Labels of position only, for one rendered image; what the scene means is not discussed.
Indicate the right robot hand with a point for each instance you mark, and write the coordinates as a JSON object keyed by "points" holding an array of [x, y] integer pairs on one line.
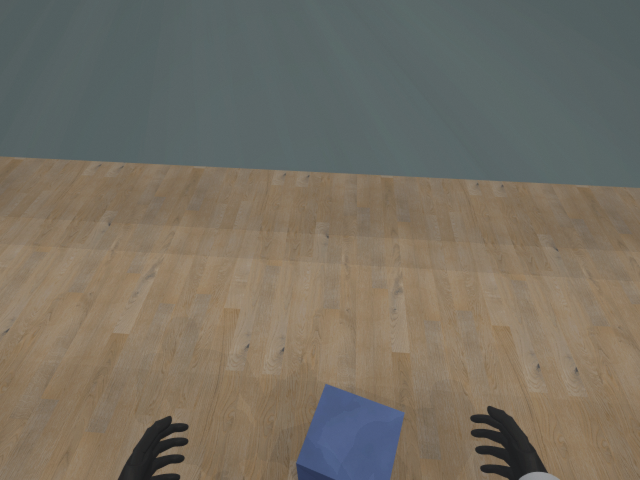
{"points": [[518, 453]]}

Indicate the left robot hand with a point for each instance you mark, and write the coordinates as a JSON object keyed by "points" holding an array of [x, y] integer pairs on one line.
{"points": [[142, 463]]}

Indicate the carton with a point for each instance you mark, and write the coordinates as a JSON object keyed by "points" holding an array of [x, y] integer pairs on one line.
{"points": [[349, 438]]}

